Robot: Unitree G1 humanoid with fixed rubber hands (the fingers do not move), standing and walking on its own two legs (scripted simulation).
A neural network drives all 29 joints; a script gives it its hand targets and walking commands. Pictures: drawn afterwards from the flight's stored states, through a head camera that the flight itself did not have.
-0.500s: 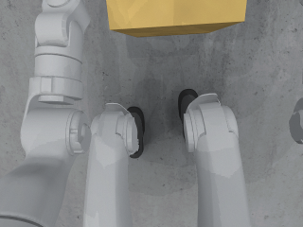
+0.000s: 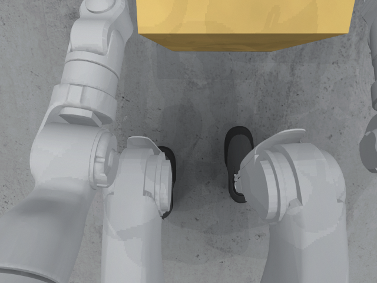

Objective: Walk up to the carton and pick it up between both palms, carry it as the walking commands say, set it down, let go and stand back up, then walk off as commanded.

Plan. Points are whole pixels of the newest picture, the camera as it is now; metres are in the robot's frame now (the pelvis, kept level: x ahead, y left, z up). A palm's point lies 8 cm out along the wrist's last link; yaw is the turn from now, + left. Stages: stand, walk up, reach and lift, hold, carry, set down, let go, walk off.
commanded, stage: reach and lift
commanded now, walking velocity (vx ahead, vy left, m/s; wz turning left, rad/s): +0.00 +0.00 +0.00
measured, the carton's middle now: out of the picture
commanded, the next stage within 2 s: none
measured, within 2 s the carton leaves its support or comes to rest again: leaves its support in 1.56 s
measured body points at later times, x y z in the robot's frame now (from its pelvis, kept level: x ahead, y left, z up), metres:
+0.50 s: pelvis +0.00 +0.01 +0.01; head +0.38 -0.05 +0.23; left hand +0.57 +0.06 -0.17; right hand +0.54 -0.28 -0.18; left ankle +0.10 +0.12 -0.33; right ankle +0.13 -0.10 -0.33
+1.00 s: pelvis +0.00 +0.01 +0.01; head +0.37 -0.05 +0.23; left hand +0.57 +0.06 -0.17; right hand +0.54 -0.26 -0.18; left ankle +0.10 +0.12 -0.33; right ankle +0.13 -0.10 -0.33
